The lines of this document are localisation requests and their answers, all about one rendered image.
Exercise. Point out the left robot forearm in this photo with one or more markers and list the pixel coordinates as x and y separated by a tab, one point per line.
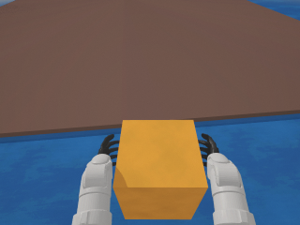
95	193

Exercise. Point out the carton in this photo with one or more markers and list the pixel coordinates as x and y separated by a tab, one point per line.
159	172

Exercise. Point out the right robot forearm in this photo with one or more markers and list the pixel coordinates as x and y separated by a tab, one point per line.
229	196

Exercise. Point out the robot right hand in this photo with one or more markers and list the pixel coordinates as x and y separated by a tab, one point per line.
211	147

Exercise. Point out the robot left hand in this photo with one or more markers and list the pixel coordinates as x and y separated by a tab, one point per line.
105	147

